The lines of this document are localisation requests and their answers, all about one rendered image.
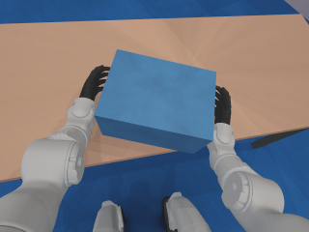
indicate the robot right foot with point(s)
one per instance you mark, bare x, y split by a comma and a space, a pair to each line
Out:
165, 214

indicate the left robot hand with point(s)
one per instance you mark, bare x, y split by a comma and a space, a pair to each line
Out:
91, 86

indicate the table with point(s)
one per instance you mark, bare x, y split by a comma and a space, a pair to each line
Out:
261, 60

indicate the carton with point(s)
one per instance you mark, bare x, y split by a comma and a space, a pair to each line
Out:
157, 102

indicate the right robot shin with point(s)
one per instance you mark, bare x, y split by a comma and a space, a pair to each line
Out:
175, 194

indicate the robot left upper arm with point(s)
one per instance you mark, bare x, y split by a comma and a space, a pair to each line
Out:
49, 168

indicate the robot right upper arm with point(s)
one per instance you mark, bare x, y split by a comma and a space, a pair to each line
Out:
257, 203

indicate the right robot hand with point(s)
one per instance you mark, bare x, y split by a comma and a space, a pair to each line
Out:
222, 111

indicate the robot left forearm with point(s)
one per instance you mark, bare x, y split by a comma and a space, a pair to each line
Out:
78, 126

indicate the robot right forearm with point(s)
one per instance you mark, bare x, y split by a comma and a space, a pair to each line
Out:
223, 158

